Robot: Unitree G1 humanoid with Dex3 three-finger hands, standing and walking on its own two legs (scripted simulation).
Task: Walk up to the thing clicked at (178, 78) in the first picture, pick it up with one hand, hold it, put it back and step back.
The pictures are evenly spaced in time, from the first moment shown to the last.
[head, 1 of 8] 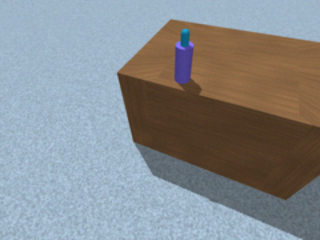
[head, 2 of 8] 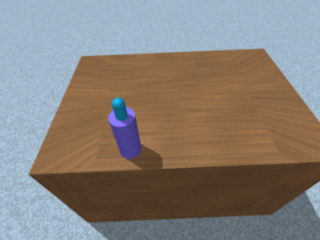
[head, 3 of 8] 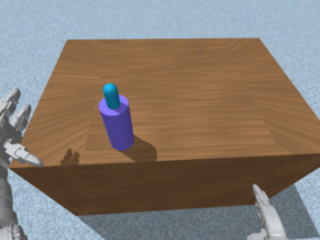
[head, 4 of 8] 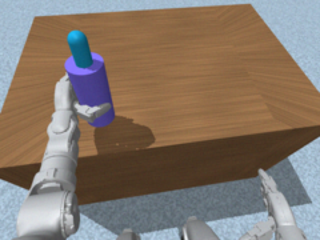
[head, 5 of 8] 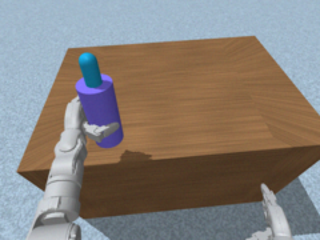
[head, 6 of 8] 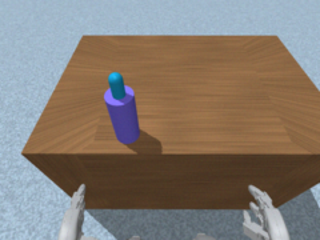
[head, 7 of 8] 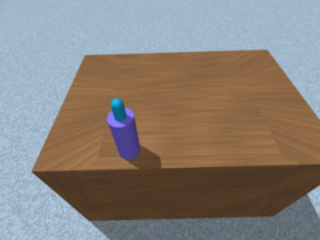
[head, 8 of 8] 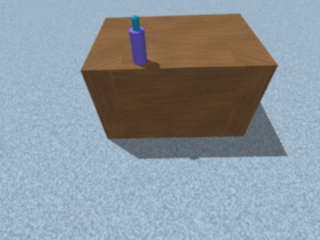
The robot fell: no
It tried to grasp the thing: yes
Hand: left
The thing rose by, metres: 0.21
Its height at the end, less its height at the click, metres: +0.00
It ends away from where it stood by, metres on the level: 0.01
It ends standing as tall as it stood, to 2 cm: yes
